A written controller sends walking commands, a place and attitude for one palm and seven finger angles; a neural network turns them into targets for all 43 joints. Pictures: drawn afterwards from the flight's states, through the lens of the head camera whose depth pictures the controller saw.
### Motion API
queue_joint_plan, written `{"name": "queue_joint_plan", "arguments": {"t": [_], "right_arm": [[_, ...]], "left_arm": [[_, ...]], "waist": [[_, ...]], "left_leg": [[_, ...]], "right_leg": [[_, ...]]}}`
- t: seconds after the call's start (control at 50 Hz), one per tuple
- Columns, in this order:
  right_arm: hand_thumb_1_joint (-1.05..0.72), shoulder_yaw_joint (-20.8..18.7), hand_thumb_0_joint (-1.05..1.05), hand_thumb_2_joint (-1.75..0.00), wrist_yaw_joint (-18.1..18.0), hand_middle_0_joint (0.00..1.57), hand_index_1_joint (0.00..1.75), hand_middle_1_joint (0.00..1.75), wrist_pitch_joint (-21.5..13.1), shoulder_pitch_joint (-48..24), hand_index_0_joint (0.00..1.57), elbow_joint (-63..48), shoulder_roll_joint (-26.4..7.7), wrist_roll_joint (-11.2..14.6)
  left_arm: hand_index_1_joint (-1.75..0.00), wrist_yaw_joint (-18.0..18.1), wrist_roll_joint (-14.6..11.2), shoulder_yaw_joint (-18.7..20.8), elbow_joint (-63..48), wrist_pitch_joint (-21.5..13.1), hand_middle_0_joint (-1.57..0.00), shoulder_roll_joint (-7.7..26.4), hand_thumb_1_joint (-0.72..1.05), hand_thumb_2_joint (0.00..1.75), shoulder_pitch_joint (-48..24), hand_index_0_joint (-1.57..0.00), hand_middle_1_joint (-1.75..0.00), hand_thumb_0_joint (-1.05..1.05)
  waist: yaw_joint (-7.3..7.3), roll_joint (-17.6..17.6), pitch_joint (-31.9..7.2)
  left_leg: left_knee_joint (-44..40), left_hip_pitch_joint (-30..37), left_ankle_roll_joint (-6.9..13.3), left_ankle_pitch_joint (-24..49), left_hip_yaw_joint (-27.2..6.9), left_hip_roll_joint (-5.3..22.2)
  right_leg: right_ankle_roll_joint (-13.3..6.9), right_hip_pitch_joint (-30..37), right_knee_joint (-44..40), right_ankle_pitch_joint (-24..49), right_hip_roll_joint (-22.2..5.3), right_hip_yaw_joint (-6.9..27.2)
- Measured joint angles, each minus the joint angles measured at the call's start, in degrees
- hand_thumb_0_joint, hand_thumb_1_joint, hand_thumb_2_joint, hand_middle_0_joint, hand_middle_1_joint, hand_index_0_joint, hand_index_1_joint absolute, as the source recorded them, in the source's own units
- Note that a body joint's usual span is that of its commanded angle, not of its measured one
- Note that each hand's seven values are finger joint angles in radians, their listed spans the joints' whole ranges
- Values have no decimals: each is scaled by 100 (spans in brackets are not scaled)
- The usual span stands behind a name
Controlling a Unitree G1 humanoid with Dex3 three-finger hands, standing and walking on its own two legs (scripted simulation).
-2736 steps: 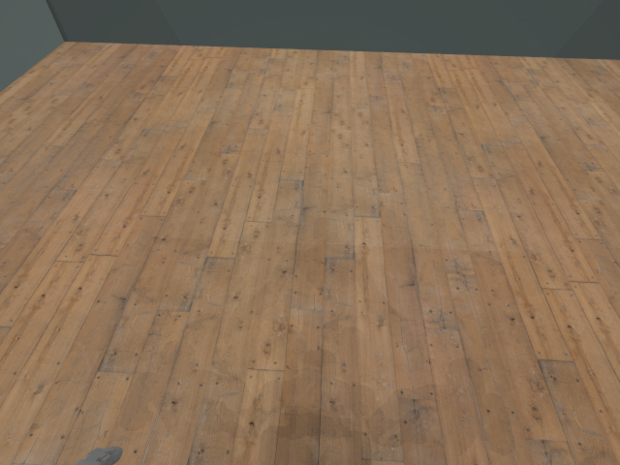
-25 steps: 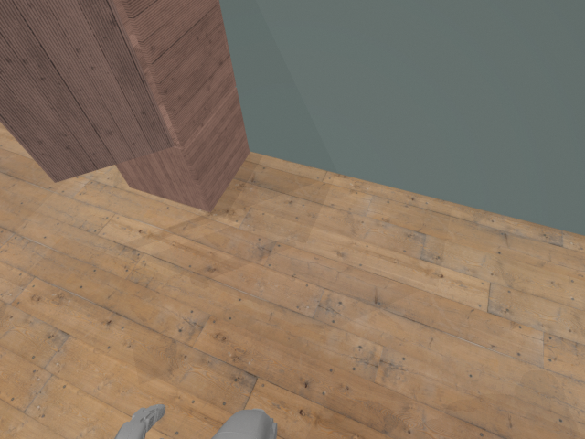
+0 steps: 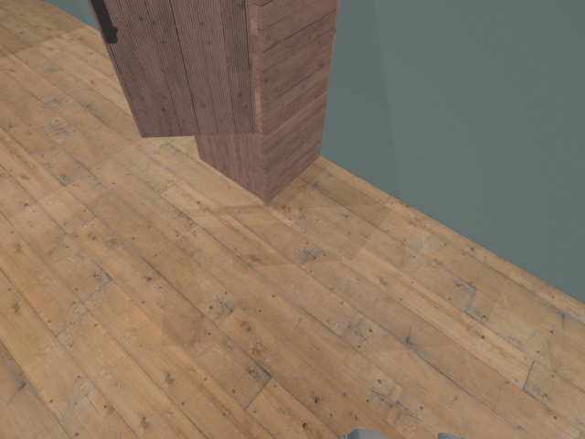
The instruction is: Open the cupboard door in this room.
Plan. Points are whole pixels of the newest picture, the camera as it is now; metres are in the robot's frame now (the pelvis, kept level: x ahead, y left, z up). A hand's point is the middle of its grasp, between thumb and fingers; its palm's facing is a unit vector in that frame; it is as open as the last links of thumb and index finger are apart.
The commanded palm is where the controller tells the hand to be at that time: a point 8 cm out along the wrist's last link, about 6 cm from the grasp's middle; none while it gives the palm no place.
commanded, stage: turn to face it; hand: left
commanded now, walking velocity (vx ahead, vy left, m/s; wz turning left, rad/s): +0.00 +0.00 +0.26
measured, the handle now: (104, 10) +0.98 +0.55 +0.06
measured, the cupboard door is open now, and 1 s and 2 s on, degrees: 45 45 45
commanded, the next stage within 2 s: take the last steps up to it in 0.10 s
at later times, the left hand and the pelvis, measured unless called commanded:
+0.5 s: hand out of the picture -0.03 +0.18 -0.17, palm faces +0.27 -0.94 -0.20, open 7.3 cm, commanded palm none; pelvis +0.03 +0.00 +0.00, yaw +11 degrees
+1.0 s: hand (162, 339) +0.27 +0.25 -0.16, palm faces +0.16 -0.97 -0.19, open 7.4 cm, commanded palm none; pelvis +0.18 +0.06 -0.01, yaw +11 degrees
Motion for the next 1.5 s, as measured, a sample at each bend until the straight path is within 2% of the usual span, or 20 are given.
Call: {"name": "queue_joint_plan", "arguments": {"t": [0.1,0.12,0.18,0.26,0.42,0.5,0.54,0.6,0.64,0.68,0.8,0.94,1.0,1.06,1.1,1.14,1.22,1.3,1.42,1.5], "right_arm": [[-91,-24,0,-90,21,21,30,30,71,144,20,107,28,29],[-91,-42,0,-90,31,21,30,30,82,170,20,129,14,57],[-91,-126,0,-90,43,21,30,30,191,178,20,244,-82,82],[-91,-173,0,-90,72,20,30,30,233,184,20,386,-99,86],[-91,-154,0,-90,208,20,30,30,166,203,19,509,-2,61],[-91,-100,0,-90,241,20,30,30,46,95,19,438,36,61],[-91,-74,0,-90,223,20,30,30,-97,90,19,322,1,45],[-91,-47,0,-90,101,20,30,30,-276,136,19,219,74,-2],[-91,-5,0,-90,25,20,30,30,-342,305,19,226,147,0],[-91,50,0,-90,-24,20,30,30,-411,506,19,314,220,10],[-92,112,0,-90,-65,20,30,30,-481,1143,20,753,344,40],[-91,128,0,-90,-76,20,30,30,-467,1737,20,1175,412,-4],[-91,128,0,-90,-79,20,30,30,-449,1961,20,1347,407,4],[-91,86,0,-90,-48,21,30,30,-335,1908,20,1487,416,82],[-91,16,0,-90,-27,21,30,30,-242,1741,20,1467,375,75],[-91,-37,0,-90,-9,20,30,30,-189,1521,20,1370,327,41],[-91,-103,0,-90,42,20,30,30,-192,1118,19,1077,321,-2],[-91,-144,0,-90,108,20,29,30,-205,708,19,839,256,-4],[-92,-145,0,-90,200,20,29,30,-228,99,19,589,111,8],[-92,-87,0,-90,203,20,30,30,-351,-184,19,423,64,12]], "left_arm": [[-30,-12,-5,-68,-66,-154,-20,-98,91,90,17,-20,-30,1],[-30,2,16,-78,-56,-219,-20,-131,91,90,44,-20,-30,1],[-30,27,57,-168,10,-301,-20,-324,91,90,92,-20,-30,1],[-30,51,64,-208,94,-327,-21,-481,91,90,246,-20,-30,1],[-30,-21,103,-106,383,-498,-21,-422,92,90,582,-20,-30,1],[-30,-54,105,-18,612,-486,-21,-271,91,90,825,-20,-30,1],[-30,-79,76,18,720,-411,-21,-222,91,90,979,-20,-30,1],[-30,-78,79,39,886,-191,-21,-131,91,90,935,-20,-30,1],[-30,-93,88,38,928,-151,-20,-102,91,90,808,-20,-30,1],[-30,-115,93,21,880,-188,-20,-104,92,90,635,-20,-30,1],[-30,-126,63,-68,603,-300,-20,-263,92,90,84,-19,-30,1],[-30,-163,45,-134,368,-300,-20,-458,91,90,-495,-19,-30,1],[-30,-187,50,-153,229,-398,-20,-513,91,90,-637,-19,-30,1],[-30,-143,28,-147,129,-643,-20,-577,91,90,-690,-20,-30,1],[-30,-87,-3,-157,140,-669,-20,-636,91,90,-564,-20,-30,1],[-30,-33,-5,-154,239,-667,-20,-693,91,90,-361,-20,-30,0],[-30,82,-33,54,397,-784,-21,-555,96,90,12,-20,-30,-3],[-30,2,14,-1,703,-781,-21,-439,96,90,391,-20,-30,-2],[-30,-54,54,-93,1105,-714,-20,-491,93,90,966,-20,-30,0],[-30,-55,56,-99,1295,-610,-20,-530,92,90,1306,-20,-30,0]], "waist": [[-56,104,-97],[-50,128,-128],[-98,286,-95],[-105,196,-78],[91,-108,-113],[207,-266,-133],[186,-236,-195],[147,-283,-183],[118,-268,-225],[97,-240,-232],[-3,-85,-249],[-305,19,-164],[-393,104,-119],[-393,181,33],[-384,228,38],[-377,250,-25],[-269,158,-217],[-109,117,-347],[185,51,-340],[302,-31,-286]], "left_leg": [[251,-126,-165,-126,-159,-31],[447,-225,-180,-228,-166,-37],[1897,-682,-199,-1232,-242,-122],[3057,-991,-295,-1170,-35,-119],[1881,-699,-343,-1008,348,58],[734,-339,-268,-714,538,57],[69,-78,-79,-218,593,51],[371,-90,218,-215,666,-57],[139,123,275,-305,665,-124],[-270,418,261,-175,642,-197],[-1161,1195,344,-3,563,-344],[-1263,1767,258,-413,593,-419],[-728,1797,157,-907,589,-322],[1828,837,88,-1409,396,-170],[3210,55,46,-1097,269,-60],[3589,-575,-36,-607,235,151],[2924,-1322,-213,-19,209,491],[2024,-1526,-329,299,258,592],[917,-1257,-311,338,424,444],[40,-649,-191,363,613,247]], "right_leg": [[-68,770,-1772,761,166,-105],[-217,859,-1971,786,181,-119],[-503,911,-1871,682,169,-288],[-519,1183,-2265,843,65,-405],[-377,1557,-2802,967,-165,-746],[-185,1615,-2645,781,-356,-858],[-133,1474,-2172,491,-435,-870],[-268,706,-202,-268,-373,-368],[-328,192,749,16,-283,-208],[-332,-178,1095,422,-248,-158],[-284,-731,531,1083,-179,-181],[-426,-485,-1018,1285,-35,-305],[-565,22,-1701,1333,147,-404],[-871,239,-1569,1228,232,-538],[-884,476,-1743,1152,283,-626],[-824,748,-2152,1256,340,-682],[-840,1212,-2935,1449,397,-731],[-763,1603,-3378,1462,370,-702],[-505,2057,-3464,1140,206,-641],[-251,2166,-2969,607,12,-604]]}}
